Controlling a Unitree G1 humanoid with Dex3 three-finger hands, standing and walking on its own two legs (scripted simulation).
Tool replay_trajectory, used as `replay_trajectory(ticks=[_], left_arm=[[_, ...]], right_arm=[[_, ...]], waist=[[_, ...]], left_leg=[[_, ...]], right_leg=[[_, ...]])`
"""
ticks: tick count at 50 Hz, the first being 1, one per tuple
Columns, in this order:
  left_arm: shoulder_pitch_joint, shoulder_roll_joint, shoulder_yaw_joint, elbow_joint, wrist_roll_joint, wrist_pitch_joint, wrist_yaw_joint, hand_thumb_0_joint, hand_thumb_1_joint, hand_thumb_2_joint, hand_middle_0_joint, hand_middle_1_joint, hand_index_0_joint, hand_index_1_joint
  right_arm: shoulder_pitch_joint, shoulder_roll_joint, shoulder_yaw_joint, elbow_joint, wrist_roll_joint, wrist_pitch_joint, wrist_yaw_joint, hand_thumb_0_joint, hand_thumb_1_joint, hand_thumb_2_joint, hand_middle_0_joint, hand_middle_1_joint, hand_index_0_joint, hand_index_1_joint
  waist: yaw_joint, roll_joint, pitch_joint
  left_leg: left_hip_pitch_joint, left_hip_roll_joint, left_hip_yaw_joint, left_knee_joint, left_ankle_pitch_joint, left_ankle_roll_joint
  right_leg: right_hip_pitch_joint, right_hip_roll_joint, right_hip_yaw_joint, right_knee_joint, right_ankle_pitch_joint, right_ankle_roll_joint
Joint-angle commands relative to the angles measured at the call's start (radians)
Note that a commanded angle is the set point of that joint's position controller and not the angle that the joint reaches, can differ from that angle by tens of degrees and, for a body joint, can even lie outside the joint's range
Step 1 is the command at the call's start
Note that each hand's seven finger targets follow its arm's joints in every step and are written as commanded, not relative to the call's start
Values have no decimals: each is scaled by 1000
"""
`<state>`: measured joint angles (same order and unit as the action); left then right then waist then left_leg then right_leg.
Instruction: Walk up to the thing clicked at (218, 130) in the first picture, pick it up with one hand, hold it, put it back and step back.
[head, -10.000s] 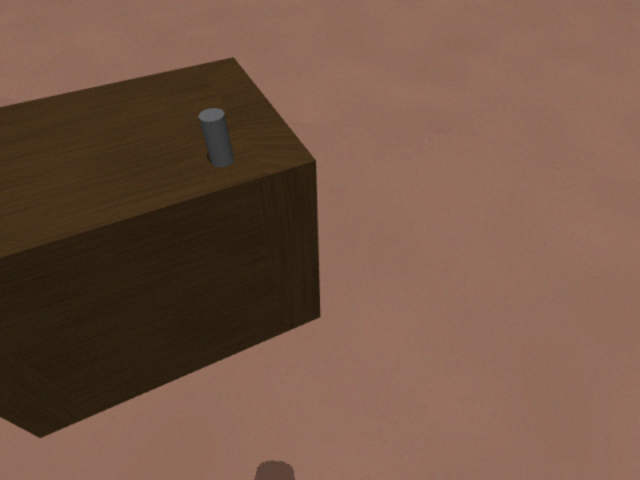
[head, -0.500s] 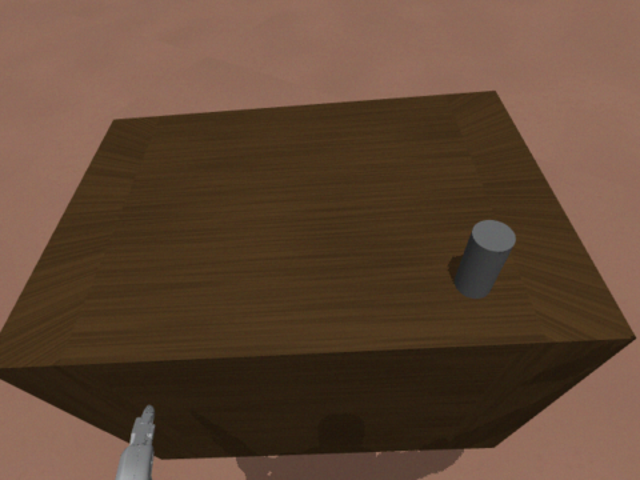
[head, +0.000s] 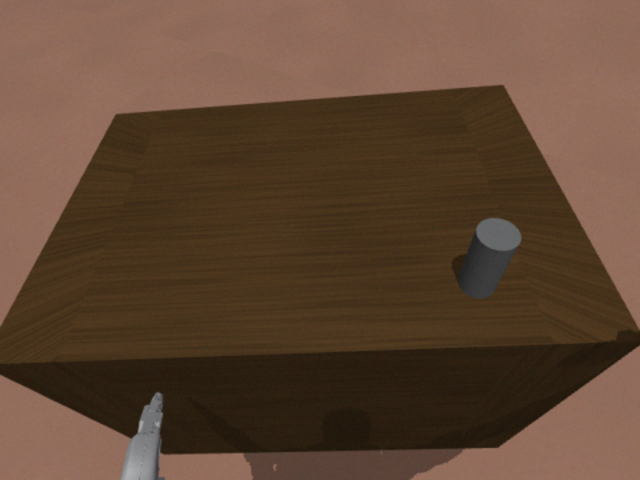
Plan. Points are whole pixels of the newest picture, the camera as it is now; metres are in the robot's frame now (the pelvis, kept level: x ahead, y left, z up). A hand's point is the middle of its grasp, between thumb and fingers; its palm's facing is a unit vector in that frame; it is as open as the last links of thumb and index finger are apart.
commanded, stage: go down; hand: right
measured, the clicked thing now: (486, 260) +0.43 -0.18 +0.00
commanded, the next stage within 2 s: approach in 0.76 s
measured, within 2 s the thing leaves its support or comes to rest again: neither
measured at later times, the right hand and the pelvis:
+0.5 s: hand out of the picture +0.35 -0.38 +0.12, palm faces +0.17 +0.99 +0.01, open 17.6 cm; pelvis -0.01 +0.00 +0.00, yaw +0 degrees
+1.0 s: hand out of the picture +0.34 -0.38 +0.12, palm faces +0.18 +0.98 -0.01, open 17.6 cm; pelvis -0.01 +0.00 -0.01, yaw +0 degrees
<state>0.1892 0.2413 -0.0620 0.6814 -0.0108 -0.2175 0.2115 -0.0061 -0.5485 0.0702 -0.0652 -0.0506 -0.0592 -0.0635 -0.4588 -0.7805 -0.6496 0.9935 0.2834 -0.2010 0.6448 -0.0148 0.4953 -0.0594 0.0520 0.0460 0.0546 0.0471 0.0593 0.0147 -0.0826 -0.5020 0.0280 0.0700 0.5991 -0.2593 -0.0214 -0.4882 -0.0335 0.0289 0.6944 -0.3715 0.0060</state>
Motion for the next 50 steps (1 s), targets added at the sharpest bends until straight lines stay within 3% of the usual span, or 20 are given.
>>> replay_trajectory(ticks=[1,3,4,8,11,13,16,18,20,22,24,28,32,34,37,38,40,41,44,50], left_arm=[[15,196,81,-139,4,-43,21,0,-559,57,-53,-53,-50,-56],[26,214,102,-136,2,-42,21,0,-558,57,-52,-53,-50,-55],[1,211,100,-149,1,-43,17,0,-552,54,-51,-53,-51,-53],[-22,131,38,-165,-2,-43,8,0,-557,59,-49,-50,-47,-53],[-47,164,51,-182,2,-48,8,0,-549,53,-48,-50,-48,-50],[-56,175,58,-202,0,-53,10,0,-550,53,-48,-50,-47,-51],[-18,198,75,-190,2,-55,15,0,-549,54,-48,-50,-48,-50],[-16,192,68,-210,1,-58,14,0,-551,56,-48,-50,-47,-51],[18,173,53,-187,0,-54,13,0,-554,59,-48,-50,-46,-52],[27,182,68,-173,1,-53,18,0,-557,62,-48,-49,-45,-52],[12,171,59,-152,1,-50,18,0,-557,62,-48,-50,-44,-53],[-45,154,48,-124,3,-55,13,0,-562,62,-48,-49,-43,-54],[-32,210,90,-182,5,-57,17,0,-556,54,-49,-50,-46,-53],[-24,190,66,-201,2,-56,12,0,-562,56,-52,-49,-47,-54],[16,226,104,-234,-3,-53,16,0,-558,56,-50,-48,-46,-52],[28,200,80,-242,-1,-52,12,0,-556,56,-50,-50,-47,-52],[44,199,95,-236,-3,-49,10,0,-553,57,-48,-48,-46,-50],[69,153,59,-195,0,-46,6,0,-552,56,-48,-49,-47,-50],[20,140,52,-162,1,-49,4,0,-551,40,-53,-48,-50,-50],[-111,175,76,-92,15,-72,7,0,-555,40,-55,-53,-52,-56]], right_arm=[[-305,-420,-53,-220,25,-49,1,0,484,-65,56,49,53,49],[-285,-413,-59,-167,33,-40,-3,0,506,-61,54,49,52,49],[-324,-447,-83,-234,35,-47,-8,0,531,-63,49,51,50,51],[-293,-407,-58,-170,13,-34,-12,0,543,-58,50,51,51,51],[-308,-409,-48,-157,13,-31,-9,0,572,-56,46,53,49,53],[-301,-392,-40,-138,16,-34,-3,0,577,-54,46,53,49,53],[-340,-443,-59,-179,18,-51,-4,0,609,-58,40,56,46,56],[-334,-428,-57,-196,23,-58,-5,0,593,-59,41,55,46,55],[-328,-469,-85,-208,24,-66,-10,0,581,-55,46,53,50,53],[-310,-440,-68,-201,19,-57,-12,0,575,-59,46,54,49,53],[-382,-500,-92,-274,16,-60,-20,0,564,-55,52,52,53,52],[-308,-362,-17,-143,10,-28,-12,0,546,-61,50,53,51,53],[-286,-372,-17,-147,11,-15,2,0,561,-62,46,54,49,54],[-258,-367,-22,-114,15,-15,8,0,568,-71,40,58,46,57],[-312,-437,-67,-169,30,-35,2,0,611,-64,38,58,47,58],[-312,-438,-68,-184,21,-39,-2,0,593,-67,39,58,47,58],[-344,-491,-102,-227,17,-56,-18,0,590,-57,46,54,51,54],[-313,-464,-90,-187,8,-51,-22,0,594,-61,41,56,46,56],[-336,-492,-93,-228,-4,-52,-30,0,585,-44,41,46,45,45],[-332,-303,27,-153,12,-28,-1,0,564,-50,41,46,44,46]], waist=[[-4,-201,-341],[4,-159,-299],[-6,-198,-305],[-21,-158,-265],[-12,-163,-243],[-7,-158,-277],[-2,-176,-312],[-3,-171,-350],[-13,-190,-345],[-10,-190,-358],[-14,-252,-334],[0,-201,-251],[3,-156,-306],[-4,-142,-321],[7,-121,-325],[-1,-140,-334],[-13,-173,-322],[-22,-187,-303],[-33,-252,-273],[6,-246,-264]], left_leg=[[160,-29,-19,-22,255,46],[161,-31,-16,-23,244,45],[144,-31,-16,-23,222,47],[164,-22,-30,-30,200,47],[141,-26,-29,-33,137,48],[136,-26,-29,-22,149,48],[123,-29,-27,-10,160,49],[135,-28,-27,-2,186,46],[149,-24,-29,3,205,45],[151,-23,-29,8,238,45],[118,-27,-29,7,215,49],[85,-32,-24,-1,165,50],[116,-33,-17,6,206,47],[142,-29,-21,13,238,45],[127,-33,-15,15,217,42],[131,-33,-17,17,215,45],[122,-32,-16,16,178,47],[129,-27,-25,15,189,48],[124,-20,-38,13,160,50],[4,-35,-26,42,106,55]], right_leg=[[176,22,15,-69,445,-3],[137,22,17,-76,409,-5],[137,19,21,-81,397,-3],[65,29,9,-85,314,-14],[42,23,13,-101,234,-14],[62,24,14,-90,255,-13],[88,23,16,-77,274,-10],[109,26,14,-62,305,-10],[102,30,10,-50,328,-8],[111,34,9,-48,369,-8],[127,27,12,-50,379,-1],[74,19,17,-65,326,-1],[100,18,20,-52,371,-3],[89,24,16,-43,394,-4],[99,20,23,-46,387,-5],[104,22,21,-47,386,-3],[106,19,21,-52,352,-1],[82,28,11,-47,343,-2],[41,34,2,-58,267,-6],[53,5,26,-36,289,6]])
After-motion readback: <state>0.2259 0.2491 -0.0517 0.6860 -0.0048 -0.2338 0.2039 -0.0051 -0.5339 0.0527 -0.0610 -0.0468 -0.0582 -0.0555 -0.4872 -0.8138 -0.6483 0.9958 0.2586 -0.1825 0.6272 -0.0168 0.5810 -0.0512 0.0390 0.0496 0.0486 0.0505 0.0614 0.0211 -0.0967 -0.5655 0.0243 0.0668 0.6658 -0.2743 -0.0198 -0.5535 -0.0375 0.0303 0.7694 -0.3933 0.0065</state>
